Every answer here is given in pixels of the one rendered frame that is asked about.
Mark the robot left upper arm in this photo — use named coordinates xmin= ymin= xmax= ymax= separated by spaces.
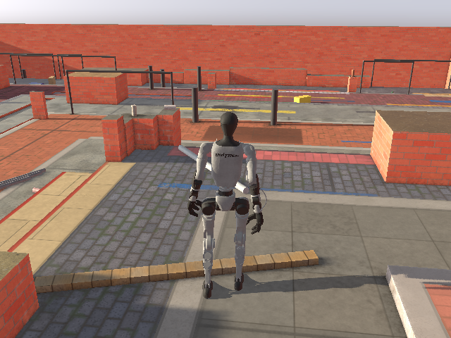
xmin=195 ymin=142 xmax=213 ymax=181

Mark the right robot hand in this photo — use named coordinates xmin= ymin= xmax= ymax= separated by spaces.
xmin=246 ymin=212 xmax=264 ymax=234

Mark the left robot thigh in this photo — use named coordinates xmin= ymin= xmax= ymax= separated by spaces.
xmin=202 ymin=197 xmax=216 ymax=251

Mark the left robot shin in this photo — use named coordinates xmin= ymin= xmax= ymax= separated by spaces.
xmin=203 ymin=238 xmax=213 ymax=288

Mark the robot right upper arm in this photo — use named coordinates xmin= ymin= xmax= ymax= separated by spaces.
xmin=242 ymin=143 xmax=257 ymax=184

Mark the left robot forearm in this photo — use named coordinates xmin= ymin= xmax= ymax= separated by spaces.
xmin=189 ymin=170 xmax=202 ymax=201

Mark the right robot forearm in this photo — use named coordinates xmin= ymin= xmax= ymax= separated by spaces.
xmin=249 ymin=174 xmax=262 ymax=213

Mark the left robot hand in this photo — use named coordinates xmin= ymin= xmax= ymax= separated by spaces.
xmin=187 ymin=200 xmax=202 ymax=217

